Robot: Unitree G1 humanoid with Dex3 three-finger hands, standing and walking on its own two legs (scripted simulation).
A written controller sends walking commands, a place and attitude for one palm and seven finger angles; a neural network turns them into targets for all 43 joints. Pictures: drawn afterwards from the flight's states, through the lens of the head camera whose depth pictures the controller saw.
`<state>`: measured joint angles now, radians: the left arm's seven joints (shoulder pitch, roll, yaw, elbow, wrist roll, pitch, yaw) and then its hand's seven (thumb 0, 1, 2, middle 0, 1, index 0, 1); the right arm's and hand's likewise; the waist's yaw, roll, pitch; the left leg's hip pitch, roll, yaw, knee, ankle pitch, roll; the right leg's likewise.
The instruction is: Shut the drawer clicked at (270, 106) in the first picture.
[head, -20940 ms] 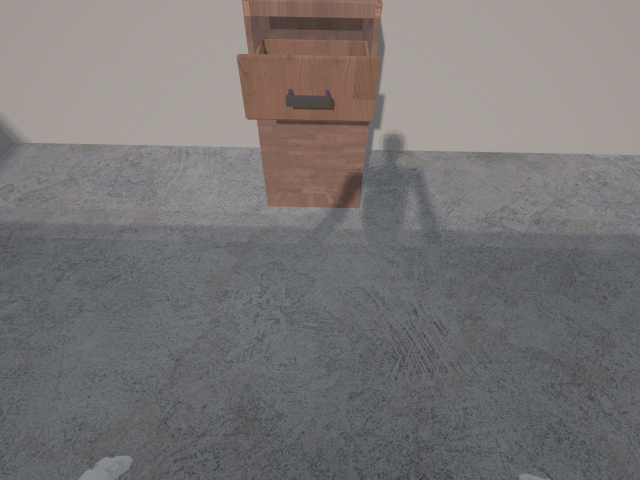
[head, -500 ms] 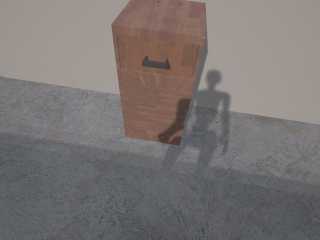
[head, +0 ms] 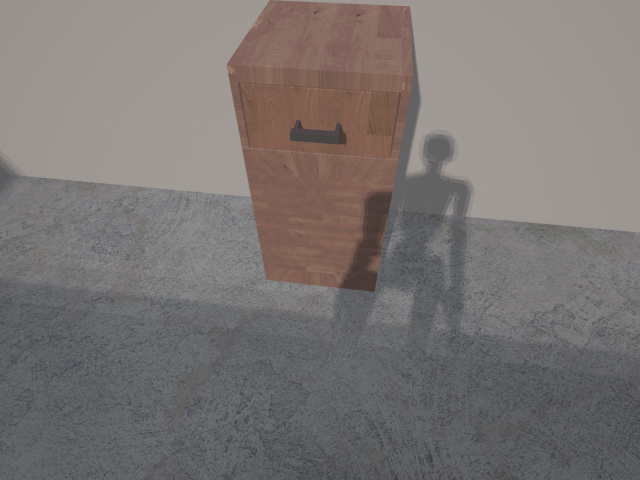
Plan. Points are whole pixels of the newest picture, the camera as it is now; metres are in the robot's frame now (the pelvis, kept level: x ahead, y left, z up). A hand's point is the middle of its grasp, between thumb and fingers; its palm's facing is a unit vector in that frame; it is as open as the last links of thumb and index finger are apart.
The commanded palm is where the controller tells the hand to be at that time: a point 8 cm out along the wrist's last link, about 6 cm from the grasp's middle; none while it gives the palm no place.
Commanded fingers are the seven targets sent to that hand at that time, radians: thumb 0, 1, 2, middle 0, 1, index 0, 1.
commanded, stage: let the arm hang, fingers relaxed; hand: left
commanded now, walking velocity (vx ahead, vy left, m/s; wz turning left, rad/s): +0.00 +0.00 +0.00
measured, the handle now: (316, 130) +0.88 +0.07 -0.06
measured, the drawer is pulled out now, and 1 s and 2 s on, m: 0.00 0.00 0.00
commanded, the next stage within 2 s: look to check the result in 0.30 s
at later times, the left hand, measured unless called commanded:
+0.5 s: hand out of the picture -0.02 +0.15 -0.18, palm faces +0.04 -0.98 -0.17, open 7.4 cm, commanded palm none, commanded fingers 0.00 0.90 0.90 -0.20 -0.30 -0.20 -0.30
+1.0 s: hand out of the picture +0.00 +0.14 -0.17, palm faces +0.03 -0.98 -0.18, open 7.4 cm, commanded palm none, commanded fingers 0.00 0.90 0.90 -0.20 -0.30 -0.20 -0.30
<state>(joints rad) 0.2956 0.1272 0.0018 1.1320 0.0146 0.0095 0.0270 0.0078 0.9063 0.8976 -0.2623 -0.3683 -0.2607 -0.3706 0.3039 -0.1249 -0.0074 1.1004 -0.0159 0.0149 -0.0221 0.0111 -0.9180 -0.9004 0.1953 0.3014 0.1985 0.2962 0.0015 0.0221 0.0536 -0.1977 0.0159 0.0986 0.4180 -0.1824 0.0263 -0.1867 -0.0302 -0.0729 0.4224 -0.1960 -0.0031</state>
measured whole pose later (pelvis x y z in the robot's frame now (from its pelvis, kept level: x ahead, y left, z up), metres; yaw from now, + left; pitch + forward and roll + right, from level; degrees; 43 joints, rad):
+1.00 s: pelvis +0.01 -0.02 +0.00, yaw -1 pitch -2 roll +0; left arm 0.28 0.10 0.01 1.16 0.01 -0.01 0.04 0.01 0.91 0.90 -0.20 -0.30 -0.20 -0.30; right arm 0.29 -0.10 -0.02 1.14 -0.01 0.00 -0.03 0.01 -0.91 -0.90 0.19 0.30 0.20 0.30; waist -0.01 0.02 0.07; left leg -0.17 0.04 0.10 0.41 -0.19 0.00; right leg -0.17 0.00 -0.07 0.41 -0.21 -0.03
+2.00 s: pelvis +0.02 -0.02 +0.00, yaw -1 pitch -2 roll +0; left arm 0.24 0.15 0.02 1.16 0.01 -0.01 0.03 0.01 0.91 0.90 -0.20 -0.30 -0.20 -0.30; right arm 0.26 -0.15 -0.02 1.15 -0.01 0.00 -0.03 0.01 -0.91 -0.90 0.19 0.30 0.20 0.30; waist -0.01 0.02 0.07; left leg -0.14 0.05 0.10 0.37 -0.19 -0.01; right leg -0.13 0.01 -0.07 0.37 -0.21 -0.03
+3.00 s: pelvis +0.03 -0.03 +0.01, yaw +0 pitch -2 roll +0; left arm 0.18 0.21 0.02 1.15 0.01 -0.02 0.02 0.01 0.91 0.90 -0.21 -0.30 -0.20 -0.30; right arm 0.20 -0.22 -0.02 1.15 -0.01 0.00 -0.02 0.01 -0.91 -0.90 0.20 0.30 0.20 0.30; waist -0.01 0.02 0.07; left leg -0.12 0.06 0.09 0.34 -0.18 -0.02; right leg -0.11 0.02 -0.08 0.33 -0.20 -0.04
